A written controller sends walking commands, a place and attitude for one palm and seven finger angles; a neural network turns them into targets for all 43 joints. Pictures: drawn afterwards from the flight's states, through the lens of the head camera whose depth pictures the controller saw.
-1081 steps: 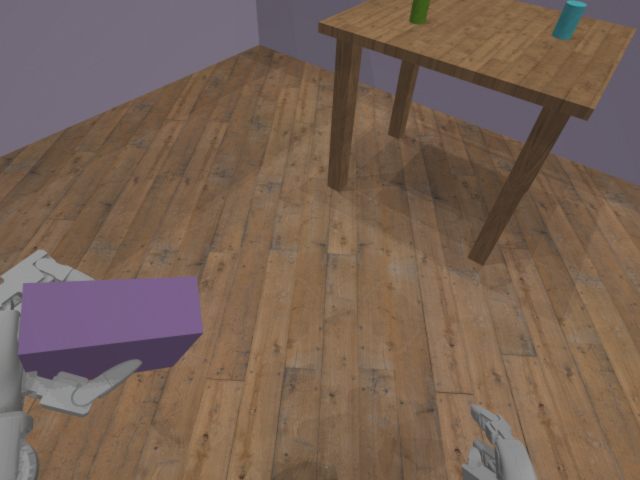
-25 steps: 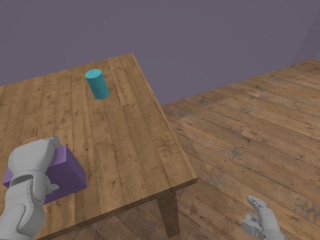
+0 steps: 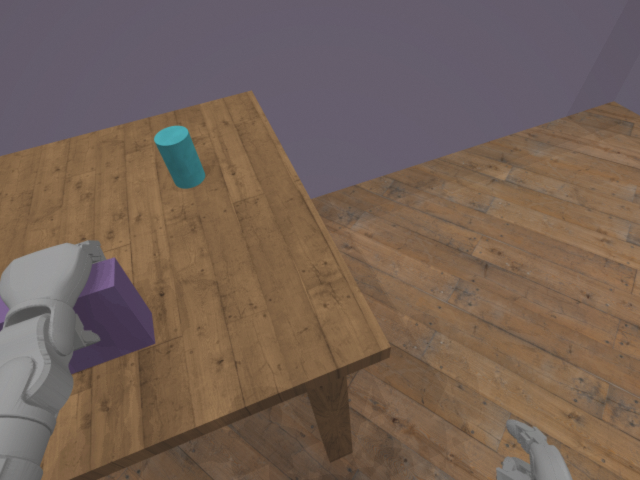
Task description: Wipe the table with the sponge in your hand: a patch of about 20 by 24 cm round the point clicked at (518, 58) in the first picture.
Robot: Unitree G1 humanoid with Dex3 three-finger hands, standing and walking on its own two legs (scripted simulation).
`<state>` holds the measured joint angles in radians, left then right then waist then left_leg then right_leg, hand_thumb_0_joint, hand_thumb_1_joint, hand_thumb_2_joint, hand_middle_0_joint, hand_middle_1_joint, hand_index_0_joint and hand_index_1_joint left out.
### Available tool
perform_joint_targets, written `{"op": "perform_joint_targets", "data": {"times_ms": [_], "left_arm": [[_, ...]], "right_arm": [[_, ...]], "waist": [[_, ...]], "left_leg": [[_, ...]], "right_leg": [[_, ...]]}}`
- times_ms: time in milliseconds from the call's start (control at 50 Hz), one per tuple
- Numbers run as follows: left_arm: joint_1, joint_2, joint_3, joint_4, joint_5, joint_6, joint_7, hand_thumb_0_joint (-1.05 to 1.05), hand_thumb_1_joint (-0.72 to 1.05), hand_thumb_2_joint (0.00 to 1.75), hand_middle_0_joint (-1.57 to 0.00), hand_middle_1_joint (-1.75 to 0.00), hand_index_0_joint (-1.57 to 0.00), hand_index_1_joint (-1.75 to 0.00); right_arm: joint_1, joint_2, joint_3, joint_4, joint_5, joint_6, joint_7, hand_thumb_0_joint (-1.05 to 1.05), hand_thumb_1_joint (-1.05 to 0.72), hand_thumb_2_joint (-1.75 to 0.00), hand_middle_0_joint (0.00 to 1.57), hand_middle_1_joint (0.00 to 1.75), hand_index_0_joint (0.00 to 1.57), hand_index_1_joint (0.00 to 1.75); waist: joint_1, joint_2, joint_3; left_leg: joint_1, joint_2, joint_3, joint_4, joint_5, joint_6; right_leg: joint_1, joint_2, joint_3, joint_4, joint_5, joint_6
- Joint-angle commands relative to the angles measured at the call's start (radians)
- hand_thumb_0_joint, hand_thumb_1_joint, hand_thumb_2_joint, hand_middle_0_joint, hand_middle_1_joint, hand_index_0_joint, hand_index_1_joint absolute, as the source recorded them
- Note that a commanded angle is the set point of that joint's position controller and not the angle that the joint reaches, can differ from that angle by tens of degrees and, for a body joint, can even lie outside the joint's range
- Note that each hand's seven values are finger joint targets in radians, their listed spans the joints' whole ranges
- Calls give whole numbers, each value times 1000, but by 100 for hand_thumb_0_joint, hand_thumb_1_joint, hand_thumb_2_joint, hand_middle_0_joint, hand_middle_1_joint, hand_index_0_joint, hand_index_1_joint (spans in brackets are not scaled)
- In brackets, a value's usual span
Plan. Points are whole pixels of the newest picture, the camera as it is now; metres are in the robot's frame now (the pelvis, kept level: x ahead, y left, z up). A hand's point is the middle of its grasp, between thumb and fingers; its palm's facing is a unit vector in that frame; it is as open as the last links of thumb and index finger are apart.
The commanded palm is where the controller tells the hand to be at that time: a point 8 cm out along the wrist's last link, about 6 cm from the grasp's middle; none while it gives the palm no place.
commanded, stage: wipe forward along the first lane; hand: left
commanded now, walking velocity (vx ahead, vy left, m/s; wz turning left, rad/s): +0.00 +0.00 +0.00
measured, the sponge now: (91, 329) +0.27 +0.36 +0.02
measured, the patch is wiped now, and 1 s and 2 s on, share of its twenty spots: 0.25 0.45 0.65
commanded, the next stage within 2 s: slide across to the middle lane in 0.62 s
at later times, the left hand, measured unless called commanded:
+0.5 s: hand (76, 264) +0.34 +0.38 +0.08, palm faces -0.10 -0.03 -0.99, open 9.8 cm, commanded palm +0.32 +0.38 +0.11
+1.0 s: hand (87, 243) +0.38 +0.39 +0.08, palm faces -0.06 -0.03 -1.00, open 9.9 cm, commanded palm +0.36 +0.36 +0.13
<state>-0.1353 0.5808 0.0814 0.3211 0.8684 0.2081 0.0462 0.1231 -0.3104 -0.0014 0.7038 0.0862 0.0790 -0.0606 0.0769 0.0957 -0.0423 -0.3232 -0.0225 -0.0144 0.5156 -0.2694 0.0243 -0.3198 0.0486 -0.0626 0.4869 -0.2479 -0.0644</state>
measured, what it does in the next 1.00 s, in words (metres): stands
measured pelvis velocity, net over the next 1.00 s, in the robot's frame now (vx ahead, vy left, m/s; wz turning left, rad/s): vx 0.02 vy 0.04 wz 0.01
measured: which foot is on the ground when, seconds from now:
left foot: down 0.00-1.00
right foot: down 0.00-1.00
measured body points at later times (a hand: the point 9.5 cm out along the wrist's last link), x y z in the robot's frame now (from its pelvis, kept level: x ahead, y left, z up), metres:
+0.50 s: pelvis +0.01 +0.02 +0.00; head +0.05 -0.01 +0.45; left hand +0.34 +0.38 +0.13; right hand +0.16 -0.24 -0.13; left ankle -0.01 +0.11 -0.74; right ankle +0.00 -0.08 -0.74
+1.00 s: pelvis +0.02 +0.04 +0.00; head +0.07 +0.02 +0.45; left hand +0.38 +0.39 +0.13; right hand +0.17 -0.22 -0.13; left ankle -0.01 +0.11 -0.74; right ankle +0.00 -0.08 -0.74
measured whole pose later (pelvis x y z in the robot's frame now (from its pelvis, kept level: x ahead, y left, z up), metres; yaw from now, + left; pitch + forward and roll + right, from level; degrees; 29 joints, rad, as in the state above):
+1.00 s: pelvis +0.02 +0.04 +0.00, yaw +1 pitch +9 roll -2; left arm -0.46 0.60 0.00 0.60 0.92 0.17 0.06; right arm 0.18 -0.30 -0.01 0.71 0.09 0.14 -0.03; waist 0.05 0.08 -0.07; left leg -0.37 -0.06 -0.02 0.52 -0.29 0.07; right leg -0.34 0.01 -0.06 0.44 -0.25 -0.01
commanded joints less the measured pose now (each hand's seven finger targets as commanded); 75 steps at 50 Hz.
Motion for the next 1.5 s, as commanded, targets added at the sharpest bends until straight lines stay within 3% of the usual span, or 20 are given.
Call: {"op": "perform_joint_targets", "data": {"times_ms": [0, 60, 240, 340, 360, 440, 460, 540, 660, 720, 760, 780, 900, 1040, 1120, 1180, 1200, 1400, 1440, 1480], "left_arm": [[-199, 216, 28, 34, 37, 1, 16, 0, 10, 130, -120, -160, -120, -160], [-210, 235, 44, 61, 45, -4, 12, 0, 10, 130, -120, -160, -120, -160], [-342, 263, 25, 171, 61, -28, 1, 0, 10, 130, -120, -160, -120, -160], [-367, 274, 29, 213, 73, -53, -4, 0, 10, 130, -120, -160, -120, -160], [-364, 298, 57, 201, 69, -60, -4, 0, 10, 130, -120, -160, -120, -160], [-363, 255, 20, 215, 72, -68, 2, 0, 10, 130, -120, -160, -120, -160], [-377, 292, 58, 221, 69, -72, 3, 0, 10, 130, -120, -160, -120, -160], [-398, 269, 32, 249, 75, -77, 11, 0, 10, 130, -120, -160, -120, -160], [-493, 317, 48, 287, 86, -80, 13, 0, 10, 130, -120, -160, -120, -160], [-514, 260, -10, 303, 89, -78, 9, 0, 10, 130, -120, -160, -120, -160], [-549, 275, 1, 272, 85, -85, 7, 0, 10, 130, -120, -160, -120, -160], [-549, 223, -49, 248, 84, -85, 6, 0, 10, 130, -120, -160, -120, -160], [-573, 178, -62, 160, 49, -78, 21, 0, 10, 130, -120, -160, -120, -160], [-588, 138, -87, 109, 47, -5, 44, 0, 10, 130, -120, -160, -120, -160], [-611, 50, -161, 79, 49, 44, 45, 0, 10, 130, -120, -160, -120, -160], [-632, 68, -145, 83, 55, 77, 48, 0, 10, 130, -120, -160, -120, -160], [-645, 28, -181, 77, 53, 87, 46, 0, 10, 130, -120, -160, -120, -160], [-657, -31, -222, 62, 66, 163, 34, 0, 10, 130, -120, -160, -120, -160], [-624, 16, -179, 79, 69, 174, 36, 0, 10, 130, -120, -160, -120, -160], [-573, -1, -183, 84, 63, 182, 34, 0, 10, 130, -120, -160, -120, -160]], "right_arm": [[-102, -124, -42, -141, 1, -46, -12, 0, -90, -90, 20, 30, 20, 30], [-110, -124, -40, -146, 2, -43, -8, 0, -90, -90, 20, 30, 20, 30], [-56, -136, -43, -131, 3, -24, -9, 0, -90, -90, 20, 30, 20, 30], [-32, -139, -48, -128, 0, -14, -3, 0, -90, -90, 20, 30, 20, 30], [-50, -138, -44, -138, 3, -14, -2, 0, -90, -90, 20, 30, 20, 30], [-19, -140, -53, -134, -1, -3, 6, 0, -90, -90, 20, 30, 20, 30], [-30, -142, -50, -135, 1, -3, 5, 0, -90, -90, 20, 30, 20, 30], [-3, -147, -59, -124, 0, 6, 9, 0, -90, -90, 20, 30, 20, 30], [0, -152, -55, -114, 4, 13, 10, 0, -90, -90, 20, 30, 20, 30], [21, -148, -59, -113, 3, 16, 12, 0, -90, -90, 20, 30, 20, 30], [6, -145, -55, -119, 5, 14, 14, 0, -90, -90, 20, 30, 20, 30], [14, -140, -58, -123, 1, 15, 15, 0, -90, -90, 20, 30, 20, 30], [-5, -131, -62, -121, -1, 21, 17, 0, -90, -90, 20, 30, 20, 30], [-41, -124, -56, -115, -5, 26, 23, 0, -90, -90, 20, 30, 20, 30], [-62, -115, -51, -119, -5, 31, 32, 0, -90, -90, 20, 30, 20, 30], [-72, -118, -47, -110, -9, 36, 30, 0, -90, -90, 20, 30, 20, 30], [-77, -113, -43, -116, -8, 37, 32, 0, -90, -90, 20, 30, 20, 30], [-110, -104, -31, -118, -11, 57, 41, 0, -90, -90, 20, 30, 20, 30], [-112, -108, -28, -118, -10, 60, 42, 0, -90, -90, 20, 30, 20, 30], [-118, -105, -22, -130, -9, 58, 41, 0, -90, -90, 20, 30, 20, 30]], "waist": [[-34, -145, -127], [-24, -120, -147], [-48, -166, -165], [-46, -144, -199], [-33, -94, -213], [-43, -116, -220], [-37, -117, -216], [-49, -163, -224], [-55, -123, -210], [-66, -131, -226], [-59, -79, -257], [-66, -63, -271], [-69, -77, -295], [-59, -69, -281], [-65, -53, -279], [-63, -70, -295], [-67, -73, -294], [-66, -94, -336], [-55, -101, -332], [-47, -120, -324]], "left_leg": [[-27, -26, -15, -50, 91, 41], [-25, -26, -22, -50, 108, 40], [-40, -22, -20, -44, 107, 44], [-30, -19, -19, -35, 157, 42], [-28, -21, -26, -40, 173, 40], [-11, -13, -26, -31, 206, 38], [-16, -11, -34, -36, 215, 38], [-18, -9, -27, -28, 225, 39], [-10, -4, -39, -38, 229, 34], [12, -1, -43, -36, 227, 32], [40, 3, -56, -40, 263, 25], [63, 2, -57, -30, 276, 23], [132, 19, -85, -39, 356, 3], [173, 27, -108, -59, 421, -20], [209, 38, -132, -62, 462, -36], [212, 31, -120, -61, 477, -36], [212, 31, -121, -61, 485, -38], [220, 22, -93, -31, 576, -31], [197, 14, -79, -33, 557, -23], [175, 8, -71, -37, 539, -18]], "right_leg": [[110, -39, 96, -93, 132, 22], [115, -37, 109, -91, 150, 12], [99, -38, 81, -88, 149, 19], [112, -41, 76, -76, 215, 13], [121, -40, 86, -73, 221, 5], [105, -37, 64, -68, 248, 6], [103, -35, 71, -68, 247, 1], [96, -36, 61, -63, 263, 8], [62, -33, 57, -67, 227, -1], [46, -31, 43, -68, 205, 3], [50, -31, 47, -64, 211, -7], [48, -32, 42, -62, 215, -5], [51, -29, 31, -68, 231, -4], [62, -30, 20, -74, 236, -8], [40, -30, 13, -73, 216, -6], [69, -28, 14, -73, 247, -11], [69, -30, 11, -72, 254, -9], [125, -35, 21, -55, 394, -10], [158, -37, 26, -55, 428, -10], [188, -37, 27, -52, 446, -9]]}}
